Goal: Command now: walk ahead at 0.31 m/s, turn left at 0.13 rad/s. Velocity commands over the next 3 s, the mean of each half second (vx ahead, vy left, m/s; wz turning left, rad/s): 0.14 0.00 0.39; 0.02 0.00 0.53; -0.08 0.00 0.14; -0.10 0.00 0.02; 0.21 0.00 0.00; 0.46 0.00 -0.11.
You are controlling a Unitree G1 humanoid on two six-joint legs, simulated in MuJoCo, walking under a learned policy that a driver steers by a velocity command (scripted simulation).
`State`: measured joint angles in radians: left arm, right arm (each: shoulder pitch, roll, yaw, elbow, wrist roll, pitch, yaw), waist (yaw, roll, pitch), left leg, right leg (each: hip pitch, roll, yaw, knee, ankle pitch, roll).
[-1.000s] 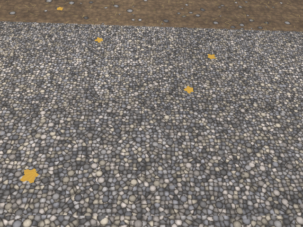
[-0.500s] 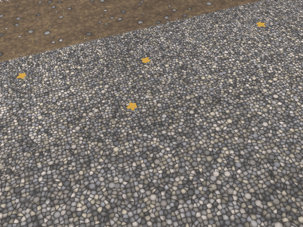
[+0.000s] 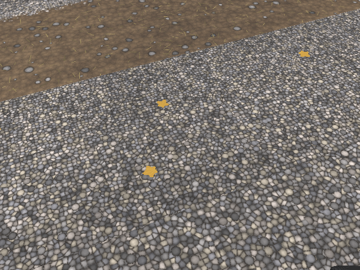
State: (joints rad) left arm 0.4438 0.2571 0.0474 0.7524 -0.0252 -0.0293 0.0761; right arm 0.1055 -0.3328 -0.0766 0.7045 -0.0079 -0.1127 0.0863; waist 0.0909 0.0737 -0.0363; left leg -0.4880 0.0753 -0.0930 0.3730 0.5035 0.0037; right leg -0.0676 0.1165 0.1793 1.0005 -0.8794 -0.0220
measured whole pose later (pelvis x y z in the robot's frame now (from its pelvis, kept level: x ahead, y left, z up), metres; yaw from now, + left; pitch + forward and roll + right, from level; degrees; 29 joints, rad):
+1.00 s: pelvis +0.18 +0.08 -0.07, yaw +33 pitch +2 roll +0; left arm 0.23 0.30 0.07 0.73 0.01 0.02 0.01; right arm 0.19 -0.26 -0.05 0.59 -0.01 0.06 0.01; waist 0.03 -0.04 0.00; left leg -0.35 -0.04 -0.01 0.61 -0.30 0.05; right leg -0.40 -0.09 -0.02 0.78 -0.46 0.06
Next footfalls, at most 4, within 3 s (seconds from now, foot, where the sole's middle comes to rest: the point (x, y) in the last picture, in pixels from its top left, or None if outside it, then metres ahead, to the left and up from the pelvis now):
0.02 left None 0.17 0.14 -0.83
0.56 right None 0.31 -0.04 -0.83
0.94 left None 0.17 0.19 -0.83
1.28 right None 0.31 -0.01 -0.83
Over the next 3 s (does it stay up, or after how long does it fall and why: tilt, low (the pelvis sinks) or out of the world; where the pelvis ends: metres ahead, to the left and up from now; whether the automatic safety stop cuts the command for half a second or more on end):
stays up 0.51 0.26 -0.06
